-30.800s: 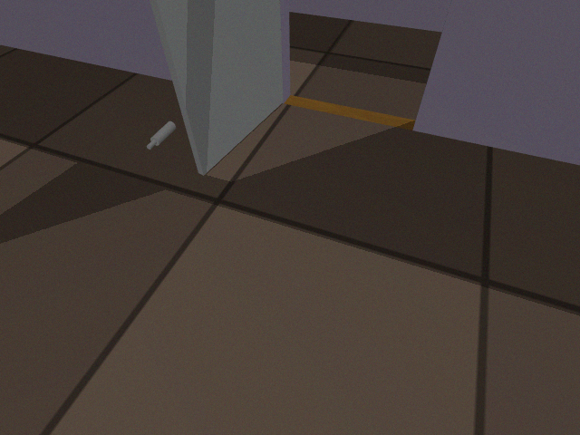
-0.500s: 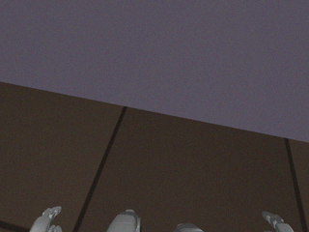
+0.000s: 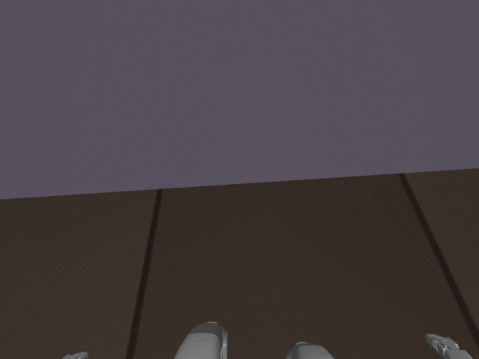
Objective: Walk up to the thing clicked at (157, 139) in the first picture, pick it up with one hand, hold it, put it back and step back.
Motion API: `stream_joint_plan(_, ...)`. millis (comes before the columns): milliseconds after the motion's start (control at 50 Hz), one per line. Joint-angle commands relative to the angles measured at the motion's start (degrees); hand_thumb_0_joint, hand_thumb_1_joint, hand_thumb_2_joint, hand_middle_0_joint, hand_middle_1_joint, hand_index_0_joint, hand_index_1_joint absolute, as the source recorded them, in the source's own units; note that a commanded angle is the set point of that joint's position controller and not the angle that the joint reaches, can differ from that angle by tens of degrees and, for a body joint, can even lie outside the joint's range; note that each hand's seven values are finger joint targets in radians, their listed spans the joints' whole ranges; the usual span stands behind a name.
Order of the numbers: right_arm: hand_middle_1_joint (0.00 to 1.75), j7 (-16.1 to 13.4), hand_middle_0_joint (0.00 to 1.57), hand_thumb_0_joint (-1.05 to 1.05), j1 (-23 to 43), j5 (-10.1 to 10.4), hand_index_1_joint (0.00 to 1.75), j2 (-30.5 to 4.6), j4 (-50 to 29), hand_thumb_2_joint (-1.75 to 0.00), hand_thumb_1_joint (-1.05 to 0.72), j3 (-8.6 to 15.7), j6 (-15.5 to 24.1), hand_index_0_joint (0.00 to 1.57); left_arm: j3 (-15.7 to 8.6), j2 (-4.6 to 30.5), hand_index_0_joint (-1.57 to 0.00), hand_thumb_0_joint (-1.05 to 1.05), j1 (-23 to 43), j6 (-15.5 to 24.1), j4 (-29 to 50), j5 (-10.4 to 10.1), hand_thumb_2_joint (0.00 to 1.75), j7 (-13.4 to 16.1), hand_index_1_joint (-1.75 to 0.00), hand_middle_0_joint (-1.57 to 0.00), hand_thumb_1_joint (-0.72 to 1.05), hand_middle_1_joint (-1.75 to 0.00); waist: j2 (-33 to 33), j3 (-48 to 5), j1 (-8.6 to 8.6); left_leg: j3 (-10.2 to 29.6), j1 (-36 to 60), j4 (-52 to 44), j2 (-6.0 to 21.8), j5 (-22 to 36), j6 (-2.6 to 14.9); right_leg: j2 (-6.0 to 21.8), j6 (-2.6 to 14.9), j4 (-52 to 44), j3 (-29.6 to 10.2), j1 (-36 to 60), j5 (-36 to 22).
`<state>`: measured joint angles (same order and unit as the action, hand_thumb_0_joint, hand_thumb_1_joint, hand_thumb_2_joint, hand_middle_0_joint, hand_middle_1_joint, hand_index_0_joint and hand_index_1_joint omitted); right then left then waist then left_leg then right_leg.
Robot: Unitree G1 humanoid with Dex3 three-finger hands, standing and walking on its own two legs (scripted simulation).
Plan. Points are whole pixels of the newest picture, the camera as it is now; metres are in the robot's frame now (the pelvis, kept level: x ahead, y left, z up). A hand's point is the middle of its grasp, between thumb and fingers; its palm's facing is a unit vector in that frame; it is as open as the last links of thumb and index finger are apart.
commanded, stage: walk up
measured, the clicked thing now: out of the picture +0.45 -1.42 -0.71
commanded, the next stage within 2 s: none
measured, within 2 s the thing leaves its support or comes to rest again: neither
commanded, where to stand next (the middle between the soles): +0.05 +0.03 m, yaw -85 degrees
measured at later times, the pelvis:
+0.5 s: pelvis -0.03 +0.11 +0.03, yaw -29 degrees
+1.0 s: pelvis -0.05 +0.10 +0.03, yaw -53 degrees
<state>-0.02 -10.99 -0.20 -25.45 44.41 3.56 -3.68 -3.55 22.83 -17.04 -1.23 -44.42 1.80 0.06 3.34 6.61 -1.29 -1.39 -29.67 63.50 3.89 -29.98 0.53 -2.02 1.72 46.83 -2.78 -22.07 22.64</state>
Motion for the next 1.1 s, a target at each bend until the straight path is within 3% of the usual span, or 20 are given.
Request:
stream_joint_plan(0,0.3,1.0,0.2,0.0,7.5,-0.7,0.3,-8.9,-7.2,-0.9,-0.9,2.9,2.0,0.2,-5.2,15.9,-0.2,0.0,-2.7,2.2,5.8,-0.3,0.9,2.1,-0.3,-0.2,0.9,-0.3,-11.2,-4.6,-0.23,6.3,-13.2,2.8,-2.5,4.1,-0.05,9.4,6.1,-23.9,-34.6,12.6,-18.0)
stream_joint_plan(80,0.3,0.5,0.2,0.0,3.6,-0.3,0.3,-10.5,-4.2,-0.9,-0.9,3.4,1.9,0.2,-5.5,14.6,-0.2,0.0,-2.1,2.7,8.1,-0.2,0.9,2.4,-0.3,-0.2,0.9,-0.3,-11.7,-13.8,1.28,7.2,-10.4,-2.4,-3.7,6.8,-1.15,7.9,6.15,-22.5,-31.9,23.4,-15.7)
stream_joint_plan(240,0.3,0.5,0.2,0.0,5.7,-0.5,0.3,-8.5,-4.5,-0.9,-0.9,3.3,2.6,0.2,-5.7,14.7,-0.2,0.0,-1.5,1.7,10.3,0.5,0.9,1.8,-0.3,-0.2,0.9,-0.3,-15.0,-9.3,-0.12,7.0,5.0,-21.7,-7.9,3.4,-1.01,6.1,8.79,-23.3,-35.6,10.6,-17.9)
stream_joint_plan(300,0.3,0.4,0.2,0.0,1.2,-0.6,0.3,-7.8,-2.5,-0.9,-0.9,3.8,3.3,0.2,-4.8,13.5,-0.2,0.0,4.0,1.0,11.8,0.4,0.9,1.3,-0.3,-0.2,0.9,-0.3,-13.7,-7.7,3.19,5.7,22.7,-34.5,-8.6,11.7,-0.27,2.3,4.39,-22.9,-32.6,-4.5,-10.4)
stream_joint_plan(320,0.3,0.2,0.2,0.0,-0.2,-1.1,0.3,-9.6,-2.3,-0.9,-0.9,4.5,3.6,0.2,-4.5,11.7,-0.2,0.0,4.3,1.0,11.7,0.4,0.9,1.4,-0.3,-0.2,0.9,-0.3,-8.8,-8.6,4.37,10.4,28.9,-38.7,-3.9,12.7,0.86,-0.8,1.75,-19.0,-28.8,-9.8,-3.9)
stream_joint_plan(340,0.3,0.1,0.2,0.0,0.8,-1.5,0.3,-13.4,-2.9,-0.9,-0.9,5.4,3.8,0.2,-3.9,8.6,-0.2,0.0,1.8,1.1,11.1,0.2,0.9,1.4,-0.3,-0.2,0.9,-0.3,3.4,-10.6,3.55,22.0,32.8,-44.0,6.4,6.7,3.31,-8.0,-0.53,-8.1,-20.3,-15.2,4.9)
stream_joint_plan(360,0.3,0.3,0.2,0.0,5.1,-1.9,0.3,-15.8,-5.6,-0.9,-0.9,5.9,3.5,0.2,-4.2,10.8,-0.2,0.0,-1.6,0.9,9.3,0.2,0.9,2.0,-0.3,-0.2,0.9,-0.3,10.1,-9.3,3.43,33.7,23.1,-51.4,19.0,-4.0,9.7,-9.4,-2.45,5.5,-11.9,-13.5,6.9)
stream_joint_plan(380,0.3,0.7,0.2,0.0,9.8,-2.1,0.3,-15.0,-6.4,-0.9,-0.9,6.3,3.3,0.2,-5.3,14.9,-0.2,0.0,-2.7,0.5,7.5,0.7,0.9,2.0,-0.3,-0.2,0.9,-0.3,7.6,-5.6,2.25,35.0,13.4,-55.8,21.7,-9.0,13.38,-7.0,-3.15,13.9,-9.9,-10.1,6.6)
stream_joint_plan(440,0.3,0.7,0.2,0.0,12.8,-1.9,0.3,-11.2,-6.5,-0.9,-0.9,5.2,3.8,0.2,-6.1,14.7,-0.2,0.0,-4.2,-0.3,3.8,0.3,0.9,0.4,-0.3,-0.2,0.9,-0.3,2.2,-1.0,-1.26,20.4,7.3,-54.8,12.7,-5.0,5.54,-4.0,-2.17,18.2,-9.3,-6.2,-2.6)
stream_joint_plan(480,0.3,0.9,0.2,0.0,10.2,-1.8,0.3,-9.7,-5.5,-0.9,-0.9,4.8,4.3,0.2,-5.6,13.6,-0.2,0.0,-5.3,-0.4,3.2,-0.5,0.9,-1.0,-0.3,-0.2,0.9,-0.3,4.0,-3.4,-0.15,13.4,13.9,-52.5,8.2,-3.1,2.61,-3.9,-2.33,18.2,-6.5,-8.3,-6.4)
stream_joint_plan(600,0.3,3.1,0.2,0.0,1.3,-2.2,0.3,-12.3,-5.0,-0.9,-0.9,6.1,4.1,0.2,-4.2,13.2,-0.2,0.0,-1.6,0.2,5.2,-0.3,0.9,-2.7,-0.3,-0.2,0.9,-0.3,9.8,-5.5,5.58,11.2,27.4,-53.6,12.5,-11.0,6.46,-0.7,-4.36,4.3,1.9,-12.6,0.7)
stream_joint_plan(680,0.3,3.3,0.2,0.0,-2.1,-2.2,0.3,-14.5,-5.2,-0.9,-0.9,6.7,4.3,0.2,-3.7,14.3,-0.2,0.0,-1.3,0.9,5.2,0.3,0.9,-2.7,-0.3,-0.2,0.9,-0.3,8.4,-4.8,5.79,10.2,24.3,-52.9,17.6,-11.8,9.36,2.4,-3.1,-1.5,3.5,-8.4,5.1)
stream_joint_plan(760,0.3,3.7,0.2,0.0,-1.6,-1.2,0.3,-15.0,-6.7,-0.9,-0.9,6.8,4.7,0.2,-3.9,13.4,-0.2,0.0,-4.8,1.6,3.3,-0.7,0.9,-3.0,-0.3,-0.2,0.9,-0.3,5.8,-7.6,3.49,4.4,15.7,-50.7,19.4,-10.4,8.68,3.1,-0.53,-6.3,6.1,2.3,3.5)
stream_joint_plan(820,0.3,3.8,0.2,0.0,1.1,-1.5,0.3,-14.4,-7.9,-0.9,-0.9,7.0,3.8,0.2,-4.5,13.2,-0.2,0.0,-11.8,2.0,1.3,-0.4,0.9,-2.5,-0.3,-0.2,0.9,-0.3,6.3,-8.3,-0.11,-2.4,8.9,-47.6,16.3,-11.5,4.84,2.4,1.39,-15.4,9.9,13.0,0.1)
stream_joint_plan(860,0.3,3.9,0.2,0.0,1.4,-1.5,0.3,-10.2,-8.1,-0.9,-0.9,6.0,2.7,0.2,-6.1,16.0,-0.2,0.0,-19.4,2.8,-1.0,0.0,0.9,-1.3,-0.3,-0.2,0.9,-0.3,-8.0,-9.3,-4.61,-8.0,-2.4,-25.7,9.5,-13.7,1.01,2.9,4.48,-24.8,-0.2,25.7,4.0)
stream_joint_plan(880,0.3,4.3,0.2,0.0,1.8,-0.9,0.3,-5.8,-9.3,-0.9,-0.9,4.4,2.8,0.2,-7.1,19.8,-0.2,0.0,-18.9,3.1,-0.6,0.5,0.9,-0.5,-0.3,-0.2,0.9,-0.3,-22.8,-4.1,-5.5,-11.2,-16.0,-7.5,0.6,-8.6,-2.05,14.9,8.88,-34.3,-25.4,25.1,27.5)
stream_joint_plan(900,0.3,4.7,0.2,0.0,0.5,-0.4,0.3,-7.3,-9.3,-0.9,-0.9,4.2,2.9,0.2,-6.3,19.3,-0.2,0.0,-10.1,4.0,3.0,1.0,0.9,0.1,-0.3,-0.2,0.9,-0.3,-15.4,3.1,-1.18,-2.5,-20.0,-3.5,1.1,1.4,-3.16,21.8,12.78,-38.9,-36.1,17.3,35.3)
stream_joint_plan(920,0.3,4.9,0.2,0.0,0.9,-0.2,0.3,-10.7,-8.7,-0.9,-0.9,5.0,3.3,0.2,-6.1,19.7,-0.2,0.0,-5.6,4.4,3.5,0.0,0.9,0.5,-0.3,-0.2,0.9,-0.3,-14.2,5.4,-0.36,2.7,-17.3,-3.8,3.3,5.6,-2.48,22.7,14.05,-40.6,-37.0,12.7,35.5)
stream_joint_plan(1000,0.3,5.0,0.2,0.0,-2.3,-0.6,0.3,-10.7,-5.0,-0.9,-0.9,4.8,3.7,0.2,-4.4,16.4,-0.2,0.0,-4.0,6.1,1.9,-1.4,0.9,1.3,-0.3,-0.2,0.9,-0.3,-10.5,3.5,3.26,3.2,-10.6,-5.3,2.3,15.7,-2.18,11.5,7.59,-36.1,-18.2,13.4,9.1)
stream_joint_plan(1080,0.3,4.2,0.2,0.0,-2.1,-1.1,0.3,-9.4,-3.5,-0.9,-0.9,4.0,4.0,0.2,-3.8,14.5,-0.2,0.0,-4.1,6.3,2.1,-1.4,0.9,1.4,-0.3,-0.2,0.9,-0.3,-11.1,4.3,2.65,2.1,-4.1,-11.7,2.0,17.6,-2.16,9.3,7.62,-31.4,-12.8,7.8,-6.4)
